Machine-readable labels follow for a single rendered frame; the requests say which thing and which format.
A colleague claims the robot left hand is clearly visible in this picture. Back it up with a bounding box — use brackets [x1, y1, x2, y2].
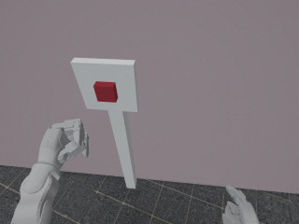
[37, 119, 89, 170]

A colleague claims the left robot forearm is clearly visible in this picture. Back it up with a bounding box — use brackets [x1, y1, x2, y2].
[10, 162, 62, 224]

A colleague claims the robot right hand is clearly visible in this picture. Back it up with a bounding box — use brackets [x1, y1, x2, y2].
[222, 185, 260, 224]

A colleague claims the panel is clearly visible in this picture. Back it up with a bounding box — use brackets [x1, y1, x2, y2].
[71, 57, 139, 189]

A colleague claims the button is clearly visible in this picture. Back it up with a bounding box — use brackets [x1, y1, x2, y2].
[93, 81, 118, 103]

